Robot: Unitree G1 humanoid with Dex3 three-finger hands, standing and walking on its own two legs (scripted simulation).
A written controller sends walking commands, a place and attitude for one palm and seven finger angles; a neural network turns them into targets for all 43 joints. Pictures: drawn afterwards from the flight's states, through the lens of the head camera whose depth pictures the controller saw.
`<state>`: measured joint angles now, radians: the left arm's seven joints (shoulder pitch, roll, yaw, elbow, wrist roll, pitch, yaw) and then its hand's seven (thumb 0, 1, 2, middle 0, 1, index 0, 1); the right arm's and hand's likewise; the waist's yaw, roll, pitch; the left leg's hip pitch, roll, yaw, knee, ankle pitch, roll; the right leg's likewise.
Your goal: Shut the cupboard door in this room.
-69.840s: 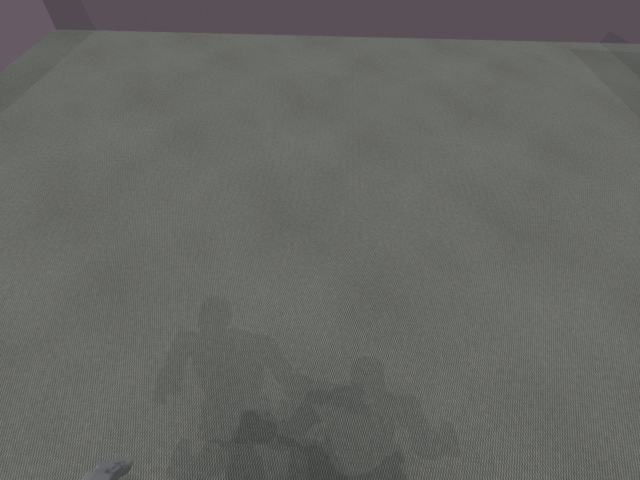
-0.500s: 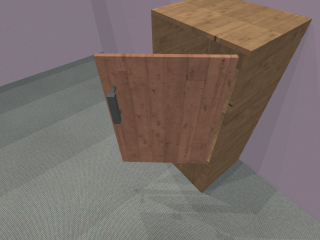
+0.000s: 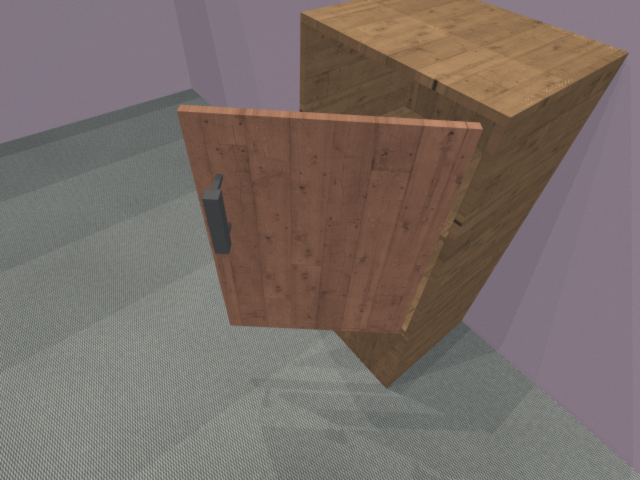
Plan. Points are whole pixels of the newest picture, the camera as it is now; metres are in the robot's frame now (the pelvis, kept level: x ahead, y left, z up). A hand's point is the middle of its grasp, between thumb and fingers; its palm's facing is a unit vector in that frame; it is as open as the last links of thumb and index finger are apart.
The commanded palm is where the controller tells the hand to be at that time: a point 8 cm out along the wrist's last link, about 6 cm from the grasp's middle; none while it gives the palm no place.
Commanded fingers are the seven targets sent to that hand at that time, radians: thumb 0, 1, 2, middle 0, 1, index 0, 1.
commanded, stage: shuffle to correct the standing spot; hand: left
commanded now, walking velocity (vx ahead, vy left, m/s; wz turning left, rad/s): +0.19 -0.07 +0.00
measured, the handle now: (220, 214) +0.51 +0.20 +0.02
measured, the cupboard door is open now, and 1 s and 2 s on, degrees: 49 49 49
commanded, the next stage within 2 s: come to a stop and stand still in 0.12 s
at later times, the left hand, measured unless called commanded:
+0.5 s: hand out of the picture +0.03 +0.14 -0.18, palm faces +0.05 -0.99 -0.15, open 7.4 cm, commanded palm none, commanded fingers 0.00 0.90 0.90 -0.20 -0.30 -0.20 -0.30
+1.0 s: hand out of the picture +0.12 +0.14 -0.17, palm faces +0.04 -0.98 -0.20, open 7.3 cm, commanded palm none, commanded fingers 0.00 0.90 0.90 -0.20 -0.30 -0.20 -0.30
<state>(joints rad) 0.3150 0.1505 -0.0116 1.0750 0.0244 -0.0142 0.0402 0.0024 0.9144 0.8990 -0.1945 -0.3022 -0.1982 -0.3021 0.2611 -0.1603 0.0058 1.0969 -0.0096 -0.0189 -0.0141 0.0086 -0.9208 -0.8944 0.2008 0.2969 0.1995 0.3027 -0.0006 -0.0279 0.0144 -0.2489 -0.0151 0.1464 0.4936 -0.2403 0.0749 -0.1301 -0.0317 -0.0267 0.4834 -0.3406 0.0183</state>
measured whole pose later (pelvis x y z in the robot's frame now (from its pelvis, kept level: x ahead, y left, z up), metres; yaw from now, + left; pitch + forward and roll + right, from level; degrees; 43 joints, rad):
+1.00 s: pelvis +0.07 -0.04 +0.00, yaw +0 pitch -1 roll +0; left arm 0.19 0.18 0.01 1.04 0.02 0.00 0.03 0.00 0.93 0.90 -0.20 -0.30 -0.20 -0.30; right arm 0.24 -0.15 0.00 1.11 -0.01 -0.01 -0.02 0.01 -0.93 -0.89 0.20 0.30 0.20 0.30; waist 0.01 -0.03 0.04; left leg -0.13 0.02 0.10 0.45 -0.31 0.00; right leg -0.24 -0.04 -0.08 0.50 -0.24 0.00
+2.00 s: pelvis +0.07 -0.05 -0.01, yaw +3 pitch +3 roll +1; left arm 0.34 0.13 0.06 0.23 -0.16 -0.20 0.04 0.01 0.92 0.90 -0.24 -0.35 -0.24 -0.35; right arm 0.29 -0.27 -0.04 0.84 0.02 -0.29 -0.06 0.02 -0.92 -0.89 0.20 0.30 0.20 0.30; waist -0.03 0.05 -0.06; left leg -0.29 0.02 0.07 0.63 -0.38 -0.01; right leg -0.38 -0.06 -0.12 0.66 -0.33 -0.01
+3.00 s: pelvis +0.04 -0.02 -0.07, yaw +2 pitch +12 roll -2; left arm 0.47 0.24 0.13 -0.19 -0.25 -0.31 -0.17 0.02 0.90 0.90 -1.12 -1.31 -1.12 -1.31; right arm 0.25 -0.23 0.00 0.44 0.03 -0.20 -0.06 0.02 -0.91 -0.89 0.20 0.30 0.20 0.30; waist 0.01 0.02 -0.12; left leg -0.72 0.02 0.01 1.07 -0.55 0.03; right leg -0.77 -0.06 -0.10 1.01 -0.44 0.01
